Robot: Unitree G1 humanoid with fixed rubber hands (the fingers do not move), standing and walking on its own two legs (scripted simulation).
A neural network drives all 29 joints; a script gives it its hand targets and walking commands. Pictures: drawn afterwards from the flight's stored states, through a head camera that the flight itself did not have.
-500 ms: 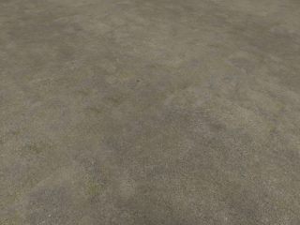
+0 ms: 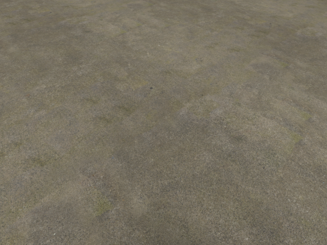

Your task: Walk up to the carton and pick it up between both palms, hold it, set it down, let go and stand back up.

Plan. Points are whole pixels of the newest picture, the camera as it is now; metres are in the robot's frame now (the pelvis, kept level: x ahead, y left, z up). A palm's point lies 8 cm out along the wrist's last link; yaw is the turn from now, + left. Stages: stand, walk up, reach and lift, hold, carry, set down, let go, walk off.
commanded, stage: stand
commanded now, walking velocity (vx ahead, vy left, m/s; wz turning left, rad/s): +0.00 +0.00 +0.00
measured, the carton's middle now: out of the picture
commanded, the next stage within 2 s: walk up in 1.96 s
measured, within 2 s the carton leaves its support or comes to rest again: neither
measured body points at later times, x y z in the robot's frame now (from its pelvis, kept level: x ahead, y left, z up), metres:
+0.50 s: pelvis +0.00 +0.00 +0.00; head +0.01 +0.00 +0.45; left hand +0.01 +0.25 -0.15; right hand +0.01 -0.25 -0.15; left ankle +0.00 +0.12 -0.74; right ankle +0.01 -0.13 -0.74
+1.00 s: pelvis +0.00 +0.00 +0.00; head +0.00 +0.00 +0.45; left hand +0.00 +0.25 -0.15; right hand +0.00 -0.24 -0.15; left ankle +0.00 +0.13 -0.74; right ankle +0.01 -0.13 -0.74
